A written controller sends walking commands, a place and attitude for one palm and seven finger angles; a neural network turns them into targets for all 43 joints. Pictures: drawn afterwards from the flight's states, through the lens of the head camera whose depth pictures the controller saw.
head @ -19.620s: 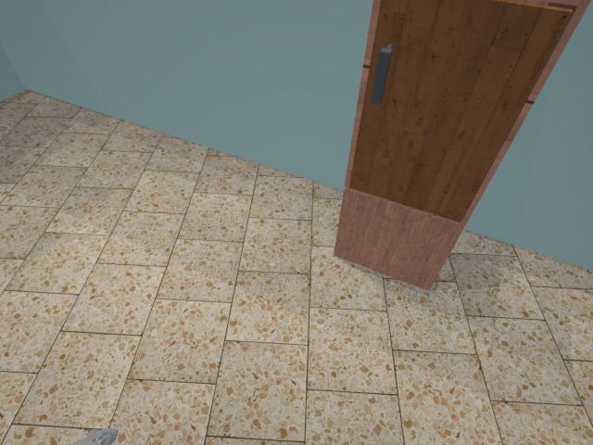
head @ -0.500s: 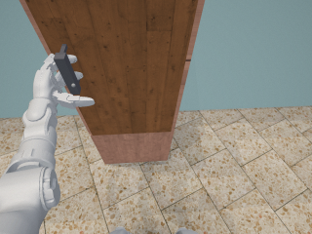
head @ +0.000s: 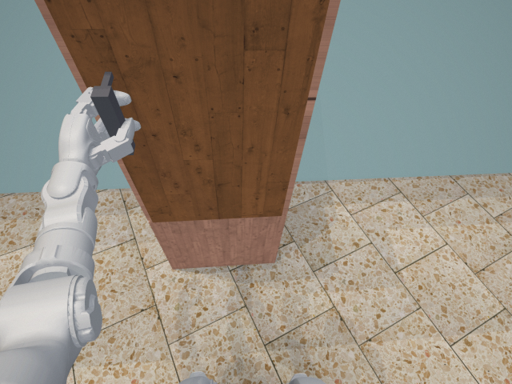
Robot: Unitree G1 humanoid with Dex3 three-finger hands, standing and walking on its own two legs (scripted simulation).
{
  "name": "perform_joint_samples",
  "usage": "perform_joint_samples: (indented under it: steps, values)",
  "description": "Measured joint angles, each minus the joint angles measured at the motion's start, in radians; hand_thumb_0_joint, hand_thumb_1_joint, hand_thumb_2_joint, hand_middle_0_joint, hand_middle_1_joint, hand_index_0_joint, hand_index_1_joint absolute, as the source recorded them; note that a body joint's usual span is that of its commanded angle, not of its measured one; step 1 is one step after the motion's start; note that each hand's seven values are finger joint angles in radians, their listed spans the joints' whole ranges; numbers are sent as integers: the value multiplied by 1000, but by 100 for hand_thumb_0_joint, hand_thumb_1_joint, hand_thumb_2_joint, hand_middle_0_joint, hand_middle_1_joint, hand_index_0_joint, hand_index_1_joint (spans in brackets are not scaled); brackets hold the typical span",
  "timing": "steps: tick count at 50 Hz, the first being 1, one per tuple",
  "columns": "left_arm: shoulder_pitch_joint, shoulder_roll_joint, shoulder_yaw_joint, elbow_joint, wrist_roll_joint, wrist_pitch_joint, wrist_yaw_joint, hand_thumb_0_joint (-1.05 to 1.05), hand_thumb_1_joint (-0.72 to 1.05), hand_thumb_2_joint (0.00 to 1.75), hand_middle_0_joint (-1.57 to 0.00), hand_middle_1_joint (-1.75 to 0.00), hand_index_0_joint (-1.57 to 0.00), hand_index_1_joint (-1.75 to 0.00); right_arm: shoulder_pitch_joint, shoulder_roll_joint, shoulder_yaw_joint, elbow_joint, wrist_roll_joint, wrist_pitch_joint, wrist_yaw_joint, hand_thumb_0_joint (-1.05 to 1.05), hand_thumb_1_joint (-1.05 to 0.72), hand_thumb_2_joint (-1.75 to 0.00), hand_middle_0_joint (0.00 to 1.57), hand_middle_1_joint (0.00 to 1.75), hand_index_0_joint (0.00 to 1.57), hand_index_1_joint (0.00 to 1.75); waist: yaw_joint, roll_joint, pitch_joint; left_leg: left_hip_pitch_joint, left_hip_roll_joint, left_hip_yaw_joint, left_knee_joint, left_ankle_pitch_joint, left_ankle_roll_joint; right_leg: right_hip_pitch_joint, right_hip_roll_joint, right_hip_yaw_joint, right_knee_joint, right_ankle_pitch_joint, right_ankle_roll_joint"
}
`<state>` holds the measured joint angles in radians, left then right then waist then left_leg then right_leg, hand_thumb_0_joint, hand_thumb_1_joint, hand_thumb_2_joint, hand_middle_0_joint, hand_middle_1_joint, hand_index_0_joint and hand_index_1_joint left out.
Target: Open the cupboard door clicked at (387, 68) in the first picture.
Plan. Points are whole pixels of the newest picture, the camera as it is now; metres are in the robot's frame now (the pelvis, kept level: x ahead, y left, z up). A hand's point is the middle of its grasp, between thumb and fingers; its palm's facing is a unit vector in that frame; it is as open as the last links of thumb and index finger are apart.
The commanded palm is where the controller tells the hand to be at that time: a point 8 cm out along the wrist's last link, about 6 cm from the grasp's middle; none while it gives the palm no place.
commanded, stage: close the thumb around the handle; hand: left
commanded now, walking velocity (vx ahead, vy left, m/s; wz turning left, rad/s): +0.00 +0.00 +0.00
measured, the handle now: (117, 114) +0.52 +0.21 +0.11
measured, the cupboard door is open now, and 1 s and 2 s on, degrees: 0 34 43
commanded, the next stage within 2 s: pull the door open along its arc in 0.02 s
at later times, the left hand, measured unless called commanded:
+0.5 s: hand (127, 161) +0.42 +0.18 +0.11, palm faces +0.02 -1.00 -0.01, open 6.4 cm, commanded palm +0.36 +0.23 +0.11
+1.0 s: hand (182, 227) +0.31 +0.09 +0.11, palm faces +0.46 -0.89 +0.00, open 6.4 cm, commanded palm +0.24 +0.12 +0.11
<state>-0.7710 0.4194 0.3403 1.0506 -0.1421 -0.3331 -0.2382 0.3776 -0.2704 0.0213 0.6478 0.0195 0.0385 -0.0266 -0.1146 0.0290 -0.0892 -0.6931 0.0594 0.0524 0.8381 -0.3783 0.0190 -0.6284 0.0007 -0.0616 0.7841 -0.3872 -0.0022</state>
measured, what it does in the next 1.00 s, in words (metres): stands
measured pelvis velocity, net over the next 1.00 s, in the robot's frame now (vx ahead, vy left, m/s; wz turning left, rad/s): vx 0.02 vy -0.03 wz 0.05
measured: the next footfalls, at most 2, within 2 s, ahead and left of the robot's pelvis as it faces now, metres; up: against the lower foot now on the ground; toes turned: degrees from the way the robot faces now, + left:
none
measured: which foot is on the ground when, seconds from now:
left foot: down 0.00-1.00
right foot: down 0.00-1.00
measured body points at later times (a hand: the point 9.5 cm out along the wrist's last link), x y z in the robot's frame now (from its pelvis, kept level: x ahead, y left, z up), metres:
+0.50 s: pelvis +0.01 +0.00 +0.01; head +0.06 -0.01 +0.46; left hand +0.42 +0.23 +0.11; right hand +0.07 -0.27 -0.11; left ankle +0.01 +0.11 -0.70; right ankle -0.01 -0.12 -0.70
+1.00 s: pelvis +0.02 -0.03 +0.02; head +0.02 -0.04 +0.47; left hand +0.28 +0.13 +0.12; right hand +0.23 -0.22 -0.06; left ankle +0.01 +0.10 -0.70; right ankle -0.01 -0.12 -0.70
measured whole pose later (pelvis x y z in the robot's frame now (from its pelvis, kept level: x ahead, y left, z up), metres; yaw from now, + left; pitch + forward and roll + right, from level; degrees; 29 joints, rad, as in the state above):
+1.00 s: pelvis +0.02 -0.03 +0.02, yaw +3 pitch +3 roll +0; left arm 0.12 -0.10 -0.15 -0.08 0.06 0.03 0.52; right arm 0.15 -0.17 0.03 0.53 -0.05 0.09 0.01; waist 0.01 0.04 -0.09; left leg -0.39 0.04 0.02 0.70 -0.36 -0.02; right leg -0.33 -0.01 -0.10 0.69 -0.42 -0.03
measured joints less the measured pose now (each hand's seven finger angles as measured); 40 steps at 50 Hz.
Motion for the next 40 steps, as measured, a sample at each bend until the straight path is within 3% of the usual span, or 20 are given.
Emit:
perform_joint_samples:
  steps: [10, 15, 22, 29, 31, 34, 40]
  values:
    - [-22, 1, 4, 24, 10, -3, 22, 0, 67, 84, -33, -133, -33, -134, -8, 6, 4, -1, -3, -5, 3, 0, -90, -89, 20, 30, 20, 30, -3, 1, 1, -11, -1, -5, 5, 4, -2, -11, -1, -4, 9, 0, -3]
    - [29, -2, 8, -31, -5, 14, 24, 0, 68, 82, -32, -133, -31, -134, -4, 6, 2, -17, 1, -1, 6, 0, -91, -89, 20, 30, 20, 30, -1, 3, -4, 3, 5, 5, -6, 4, -4, -4, 5, 6, 1, 3, -5]
    - [215, -52, -11, -238, -52, 49, 29, 0, 70, 76, -30, -133, -29, -133, 2, 6, -7, -45, 16, 7, 12, 0, -91, -89, 20, 30, 20, 30, 14, 10, -13, 70, 9, 22, -45, 3, -6, 54, 11, 23, -36, 6, -5]
    - [498, -146, -85, -564, -91, 94, 43, 0, 69, 73, -30, -132, -26, -130, -32, 12, -16, -77, 26, -11, 22, 1, -91, -90, 20, 30, 20, 30, 45, 17, -22, 160, 2, 33, -95, 3, -7, 137, 7, 33, -76, 5, -2]
    - [562, -191, -120, -658, -90, 118, 96, 0, 68, 73, -30, -132, -27, -129, -53, 19, -20, -82, 24, -22, 22, 1, -91, -90, 20, 30, 20, 30, 63, 16, -20, 181, 0, 34, -105, 4, -9, 157, 5, 34, -83, 4, -2]
    - [632, -278, -177, -778, -62, 150, 242, 1, 66, 75, -29, -132, -29, -127, -99, 31, -21, -81, 12, -38, 31, 1, -91, -90, 20, 30, 20, 30, 84, 15, -12, 206, -7, 28, -116, 8, -11, 182, -2, 27, -88, 1, -3]
    - [730, -421, -306, -951, 42, 239, 538, 1, 65, 78, -28, -131, -32, -126, -188, 61, -9, -94, -29, -24, 42, 1, -91, -90, 20, 30, 20, 30, 115, 10, -2, 245, -17, 5, -130, 16, -19, 227, -10, 4, -91, -8, -10]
